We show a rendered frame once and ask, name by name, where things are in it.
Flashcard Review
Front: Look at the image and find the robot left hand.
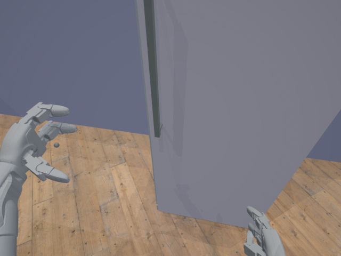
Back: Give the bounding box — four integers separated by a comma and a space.
0, 102, 78, 183

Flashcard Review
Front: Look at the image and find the handle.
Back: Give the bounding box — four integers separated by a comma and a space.
143, 0, 163, 138

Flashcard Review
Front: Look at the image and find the robot right hand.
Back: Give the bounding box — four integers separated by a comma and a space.
243, 206, 286, 256

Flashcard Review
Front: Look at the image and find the robot left forearm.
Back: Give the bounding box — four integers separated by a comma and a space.
0, 162, 27, 256

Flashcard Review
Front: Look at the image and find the fridge door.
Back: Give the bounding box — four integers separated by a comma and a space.
137, 0, 341, 228

